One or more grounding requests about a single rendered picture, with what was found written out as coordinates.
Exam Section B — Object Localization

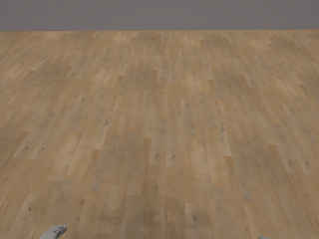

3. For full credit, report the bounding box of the left robot hand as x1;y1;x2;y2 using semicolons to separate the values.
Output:
39;225;68;239

